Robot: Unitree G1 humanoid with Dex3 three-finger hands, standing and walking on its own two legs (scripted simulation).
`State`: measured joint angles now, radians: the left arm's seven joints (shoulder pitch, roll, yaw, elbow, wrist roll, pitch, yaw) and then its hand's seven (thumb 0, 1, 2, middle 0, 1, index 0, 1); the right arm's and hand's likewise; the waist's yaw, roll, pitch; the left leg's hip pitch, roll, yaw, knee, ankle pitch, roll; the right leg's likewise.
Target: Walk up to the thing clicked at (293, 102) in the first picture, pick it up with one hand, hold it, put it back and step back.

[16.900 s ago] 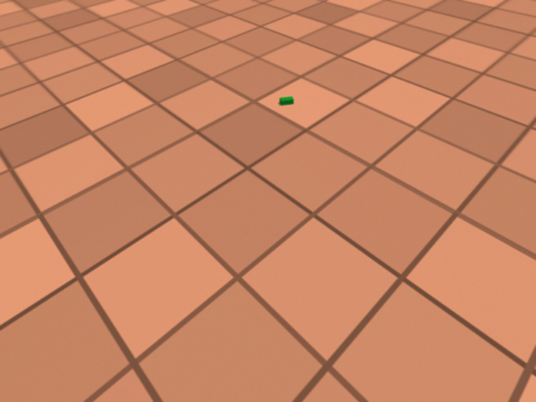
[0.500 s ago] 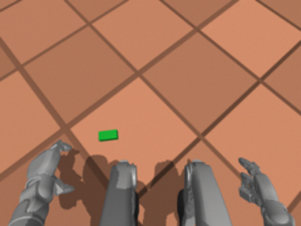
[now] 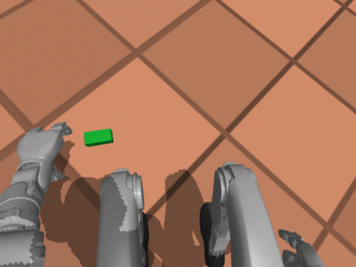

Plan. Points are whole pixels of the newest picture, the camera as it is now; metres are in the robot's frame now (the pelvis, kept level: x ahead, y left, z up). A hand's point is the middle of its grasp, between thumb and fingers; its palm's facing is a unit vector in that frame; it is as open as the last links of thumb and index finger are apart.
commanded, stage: rise first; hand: left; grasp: from above
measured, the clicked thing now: (99, 137) +0.48 +0.27 -0.37
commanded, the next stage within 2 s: none
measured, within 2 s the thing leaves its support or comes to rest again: neither
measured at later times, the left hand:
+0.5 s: hand (67, 150) +0.40 +0.31 -0.21, palm faces -0.43 -0.09 -0.90, open 12.1 cm
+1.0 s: hand (73, 147) +0.41 +0.30 -0.24, palm faces -0.45 -0.10 -0.89, open 12.2 cm
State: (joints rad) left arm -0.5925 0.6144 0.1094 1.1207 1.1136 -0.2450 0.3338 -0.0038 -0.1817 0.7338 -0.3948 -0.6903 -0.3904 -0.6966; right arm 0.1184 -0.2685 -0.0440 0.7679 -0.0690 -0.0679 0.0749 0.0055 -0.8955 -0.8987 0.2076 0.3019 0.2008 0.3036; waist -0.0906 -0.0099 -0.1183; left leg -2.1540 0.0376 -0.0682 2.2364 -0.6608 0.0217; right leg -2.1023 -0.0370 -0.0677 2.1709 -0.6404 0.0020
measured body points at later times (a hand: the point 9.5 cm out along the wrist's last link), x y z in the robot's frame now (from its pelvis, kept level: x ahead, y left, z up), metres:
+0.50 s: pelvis +0.01 +0.00 -0.04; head +0.24 +0.05 +0.35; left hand +0.42 +0.31 -0.16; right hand +0.12 -0.28 -0.17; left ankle +0.09 +0.12 -0.35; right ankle +0.11 -0.12 -0.35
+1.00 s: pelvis +0.02 +0.00 -0.05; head +0.25 +0.06 +0.33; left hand +0.43 +0.31 -0.19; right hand +0.10 -0.28 -0.17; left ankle +0.09 +0.12 -0.35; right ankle +0.11 -0.12 -0.35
